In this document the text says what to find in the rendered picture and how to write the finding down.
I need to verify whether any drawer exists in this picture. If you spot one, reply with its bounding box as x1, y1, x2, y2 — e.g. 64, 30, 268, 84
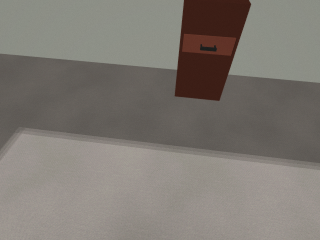
182, 34, 237, 56

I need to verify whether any handle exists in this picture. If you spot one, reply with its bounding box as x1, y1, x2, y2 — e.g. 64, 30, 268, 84
200, 44, 217, 52

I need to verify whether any cabinet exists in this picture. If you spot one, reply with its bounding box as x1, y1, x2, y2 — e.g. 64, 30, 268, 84
174, 0, 251, 101

